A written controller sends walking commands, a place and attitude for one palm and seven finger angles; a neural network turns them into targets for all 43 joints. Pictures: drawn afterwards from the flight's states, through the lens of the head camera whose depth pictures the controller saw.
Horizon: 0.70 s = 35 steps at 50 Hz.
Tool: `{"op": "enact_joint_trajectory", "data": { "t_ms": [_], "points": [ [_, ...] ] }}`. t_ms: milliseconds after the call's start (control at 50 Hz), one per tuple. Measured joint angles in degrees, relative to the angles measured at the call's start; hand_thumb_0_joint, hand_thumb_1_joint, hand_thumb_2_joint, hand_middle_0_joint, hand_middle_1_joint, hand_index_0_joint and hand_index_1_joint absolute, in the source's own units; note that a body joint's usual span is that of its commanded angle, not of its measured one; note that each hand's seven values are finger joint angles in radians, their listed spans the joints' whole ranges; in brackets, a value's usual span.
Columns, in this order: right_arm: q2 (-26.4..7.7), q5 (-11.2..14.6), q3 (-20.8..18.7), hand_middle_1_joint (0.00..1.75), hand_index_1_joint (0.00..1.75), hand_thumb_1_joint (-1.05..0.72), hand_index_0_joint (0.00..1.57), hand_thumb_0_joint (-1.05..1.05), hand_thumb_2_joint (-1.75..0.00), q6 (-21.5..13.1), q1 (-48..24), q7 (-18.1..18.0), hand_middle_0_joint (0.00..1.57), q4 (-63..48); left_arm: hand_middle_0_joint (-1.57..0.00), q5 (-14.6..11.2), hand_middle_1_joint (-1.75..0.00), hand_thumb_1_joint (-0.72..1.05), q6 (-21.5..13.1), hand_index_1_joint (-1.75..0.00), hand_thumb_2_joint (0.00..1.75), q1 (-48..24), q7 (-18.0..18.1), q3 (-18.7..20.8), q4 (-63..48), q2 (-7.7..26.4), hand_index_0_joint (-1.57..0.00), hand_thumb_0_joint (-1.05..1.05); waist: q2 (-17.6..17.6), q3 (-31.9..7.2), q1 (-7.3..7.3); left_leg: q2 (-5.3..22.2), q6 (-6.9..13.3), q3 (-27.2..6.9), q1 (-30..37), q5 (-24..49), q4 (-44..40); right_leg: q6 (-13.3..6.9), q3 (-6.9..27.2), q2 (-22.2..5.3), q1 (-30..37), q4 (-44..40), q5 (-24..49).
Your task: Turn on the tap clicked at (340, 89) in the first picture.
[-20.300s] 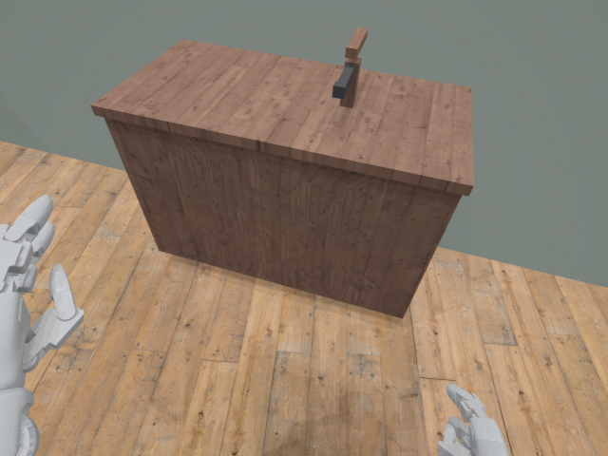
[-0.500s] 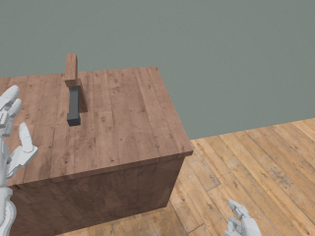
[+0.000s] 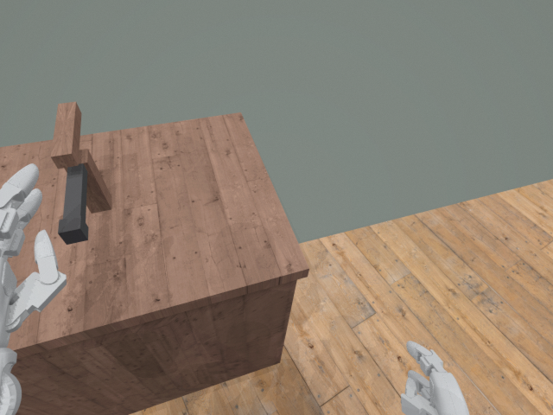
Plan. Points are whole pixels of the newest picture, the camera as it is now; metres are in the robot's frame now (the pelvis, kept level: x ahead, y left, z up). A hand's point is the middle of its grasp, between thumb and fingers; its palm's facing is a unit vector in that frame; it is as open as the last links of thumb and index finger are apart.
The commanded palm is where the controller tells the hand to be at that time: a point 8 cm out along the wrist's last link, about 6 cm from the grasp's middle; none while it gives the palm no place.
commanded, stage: come to a stop and stand still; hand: left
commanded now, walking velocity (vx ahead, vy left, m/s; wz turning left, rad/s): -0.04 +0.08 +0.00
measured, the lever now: (73, 230) +0.33 +0.32 +0.07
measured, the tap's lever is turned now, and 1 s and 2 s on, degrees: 0 0 0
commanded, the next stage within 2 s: look again from close up in 1.06 s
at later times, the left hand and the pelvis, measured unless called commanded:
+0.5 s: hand (3, 300) +0.19 +0.29 +0.16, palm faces +0.39 -0.82 -0.41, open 7.4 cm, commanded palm +0.13 +0.31 +0.18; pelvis -0.02 +0.02 +0.00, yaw +2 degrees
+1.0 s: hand out of the picture +0.18 +0.32 +0.16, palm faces +0.43 -0.82 -0.37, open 7.4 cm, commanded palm +0.11 +0.34 +0.18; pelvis -0.03 +0.05 +0.00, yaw +3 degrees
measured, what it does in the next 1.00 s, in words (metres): shifts its weight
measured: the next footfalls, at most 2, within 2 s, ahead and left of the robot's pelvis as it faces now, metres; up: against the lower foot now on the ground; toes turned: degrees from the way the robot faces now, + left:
none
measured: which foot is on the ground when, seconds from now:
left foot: down 0.00-1.00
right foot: down 0.00-1.00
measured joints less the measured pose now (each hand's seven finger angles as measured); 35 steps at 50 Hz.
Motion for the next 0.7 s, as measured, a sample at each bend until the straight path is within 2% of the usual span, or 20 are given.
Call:
{"op": "enact_joint_trajectory", "data": {
  "t_ms": [200, 220, 260, 300, 340, 400, 500, 580, 700],
  "points": [
    [-0.8, 0.1, -0.3, 0.3, 0.3, -0.9, 0.2, 0.01, -0.9, 0.3, -0.8, -1.6, 0.2, 0.7, -0.21, 0.3, -0.3, 0.89, 0.8, -0.3, 0.9, -0.2, 1.4, -1.1, 1.3, -0.7, -0.22, 0.01, 0.5, -0.2, 0.88, -1.2, 0.5, -0.1, 1.4, 2.5, -3.4, 0.6, -0.1, -1.1, 1.1, -2.2, 1.6],
    [-1.3, 1.2, 0.9, 0.29, 0.3, -0.9, 0.2, 0.01, -0.9, 0.5, 0.5, -3.1, 0.2, -1.0, -0.21, 0.2, -0.3, 0.89, 0.8, -0.3, 0.9, -2.6, 1.1, -1.7, 1.8, 1.4, -0.22, 0.02, 0.4, 0.1, 1.51, -1.4, 0.6, -0.5, 1.1, 2.7, -3.2, 0.8, -0.6, -1.4, 0.9, -1.8, 1.6],
    [-1.1, 1.4, 2.0, 0.29, 0.3, -0.9, 0.2, 0.01, -0.9, -0.9, 1.7, -3.5, 0.2, -2.1, -0.21, 1.4, -0.31, 0.88, -1.5, -0.3, 0.9, -9.8, -0.1, 0.1, 4.8, 6.4, -0.22, 0.02, -0.1, 0.6, 2.66, -2.1, 0.7, -1.4, -0.4, 2.9, -2.1, 0.9, -1.5, -2.1, -0.7, 0.3, 0.8],
    [-0.5, 0.6, 2.8, 0.29, 0.3, -0.9, 0.2, 0.01, -0.9, -1.7, 0.7, -2.0, 0.2, -0.9, -0.21, 1.2, -0.31, 0.88, -2.9, -0.3, 0.9, -14.1, 0.2, 3.7, 7.6, 9.0, -0.22, 0.02, -0.3, 0.8, 2.71, -2.2, 0.6, -1.4, -1.5, 3.0, -1.5, 0.5, -1.5, -2.2, -2.1, 1.3, 0.7],
    [-0.3, 0.3, 3.0, 0.3, 0.3, -0.9, 0.2, 0.01, -0.9, -2.2, -0.2, -0.1, 0.2, 0.0, -0.21, -0.1, -0.31, 0.88, -3.6, -0.3, 0.9, -14.6, 0.8, 6.5, 9.0, 9.8, -0.22, 0.01, 0.0, 0.3, 2.3, -2.2, 0.7, -0.8, -2.5, 3.0, -1.2, 0.5, -1.0, -2.2, -3.3, 1.7, 0.9],
    [-0.4, 0.6, 2.4, 0.3, 0.3, -0.9, 0.2, 0.01, -0.9, -3.5, 0.7, 2.0, 0.21, 0.1, -0.2, -1.7, -0.3, 0.89, -4.4, -0.3, 0.9, -9.7, 1.4, 5.9, 7.6, 8.0, -0.21, 0.01, 0.7, -0.5, 1.76, -2.5, 1.2, -0.1, -3.2, 3.1, -1.4, 1.1, -0.3, -2.6, -4.3, 1.9, 1.0],
    [-1.3, 0.7, 1.5, 0.3, 0.3, -0.9, 0.2, 0.01, -0.9, -4.8, 2.8, 2.5, 0.21, 1.7, -0.2, -1.6, -0.3, 0.89, -5.2, -0.3, 0.9, -1.4, 0.9, 0.0, 5.8, 4.5, -0.21, 0.01, 0.3, -0.2, 2.03, -3.5, 2.0, -0.3, -3.0, 3.0, -1.6, 2.0, -0.5, -3.5, -3.9, 1.9, 0.6],
    [-1.8, 0.2, 1.2, 0.3, 0.3, -0.9, 0.2, 0.01, -0.9, -4.7, 3.2, 2.3, 0.21, 3.6, -0.21, -0.8, -0.31, 0.89, -4.8, -0.3, 0.9, -1.9, 1.1, -1.2, 5.8, 4.6, -0.22, 0.01, -1.4, 1.2, 2.86, -4.3, 2.4, -1.5, -3.2, 2.9, -0.9, 2.3, -1.7, -4.3, -3.5, 2.4, 0.1],
    [-2.1, 0.2, 0.5, 0.3, 0.3, -0.9, 0.2, 0.01, -0.9, -5.1, 1.5, 3.2, 0.21, 3.8, -0.21, -0.5, -0.31, 0.89, -4.9, -0.3, 0.9, -4.7, 2.4, 0.3, 2.7, 4.9, -0.22, 0.02, -2.5, 2.3, 3.11, -5.2, 3.0, -2.3, -3.6, 2.9, -0.2, 3.0, -2.6, -5.2, -3.3, 2.5, 0.0]
  ]
}}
